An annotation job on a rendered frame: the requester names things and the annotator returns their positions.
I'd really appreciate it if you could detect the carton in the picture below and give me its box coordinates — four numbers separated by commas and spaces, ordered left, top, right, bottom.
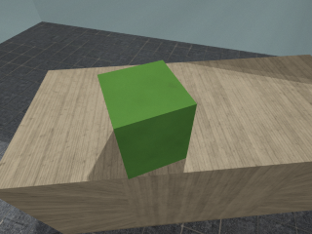
97, 60, 197, 179

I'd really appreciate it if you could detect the pedestal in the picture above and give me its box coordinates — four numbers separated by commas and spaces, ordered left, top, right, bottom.
0, 55, 312, 234

